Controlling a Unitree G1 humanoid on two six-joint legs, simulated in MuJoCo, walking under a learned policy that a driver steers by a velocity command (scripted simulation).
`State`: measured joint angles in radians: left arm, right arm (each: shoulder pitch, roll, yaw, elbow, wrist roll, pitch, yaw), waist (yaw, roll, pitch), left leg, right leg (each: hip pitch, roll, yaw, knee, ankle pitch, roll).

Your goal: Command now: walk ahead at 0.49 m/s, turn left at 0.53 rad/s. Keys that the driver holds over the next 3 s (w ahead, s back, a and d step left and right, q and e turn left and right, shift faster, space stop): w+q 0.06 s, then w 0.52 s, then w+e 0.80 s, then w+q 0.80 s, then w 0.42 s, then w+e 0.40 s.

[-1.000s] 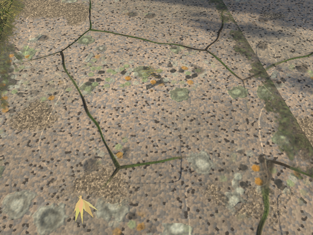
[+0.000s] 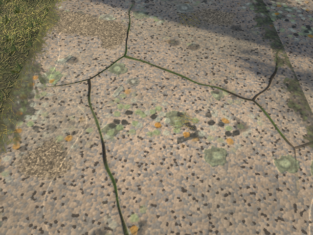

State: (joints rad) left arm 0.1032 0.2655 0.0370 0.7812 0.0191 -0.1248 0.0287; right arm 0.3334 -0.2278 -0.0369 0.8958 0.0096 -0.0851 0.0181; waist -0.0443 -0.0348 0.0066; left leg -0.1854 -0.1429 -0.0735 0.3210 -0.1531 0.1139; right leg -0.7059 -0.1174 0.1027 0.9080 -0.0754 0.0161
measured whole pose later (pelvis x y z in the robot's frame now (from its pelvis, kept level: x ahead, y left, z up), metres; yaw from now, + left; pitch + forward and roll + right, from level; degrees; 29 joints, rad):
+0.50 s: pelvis +0.28 -0.04 +0.00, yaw +8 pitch +2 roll -1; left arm 0.39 0.24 0.04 0.87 -0.01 -0.11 -0.02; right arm 0.16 -0.28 -0.04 0.78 0.00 -0.08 0.00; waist 0.06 0.05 0.00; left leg -0.66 0.09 -0.05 0.88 -0.14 0.02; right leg -0.11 0.06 -0.01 0.24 -0.16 -0.05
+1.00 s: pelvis +0.52 +0.05 +0.00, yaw -2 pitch +1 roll +2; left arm 0.23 0.30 0.08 0.79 -0.03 -0.04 0.01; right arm 0.31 -0.25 -0.07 0.88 -0.02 -0.11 0.01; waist -0.04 -0.06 0.00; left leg -0.10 -0.03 0.16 0.28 -0.19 0.05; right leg -0.71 -0.10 0.09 1.05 -0.12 -0.01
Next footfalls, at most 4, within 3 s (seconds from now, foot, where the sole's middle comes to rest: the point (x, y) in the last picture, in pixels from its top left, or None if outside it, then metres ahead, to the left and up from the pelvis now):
0.20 right None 0.30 -0.14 -0.78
0.72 left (119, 226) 0.54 0.15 -0.78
1.28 right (176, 168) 0.81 -0.12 -0.78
1.84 left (146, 113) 1.17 0.02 -0.78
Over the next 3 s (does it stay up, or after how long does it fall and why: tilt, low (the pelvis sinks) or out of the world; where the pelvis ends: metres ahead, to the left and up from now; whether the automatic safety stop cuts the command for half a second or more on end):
stays up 1.60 -0.01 0.00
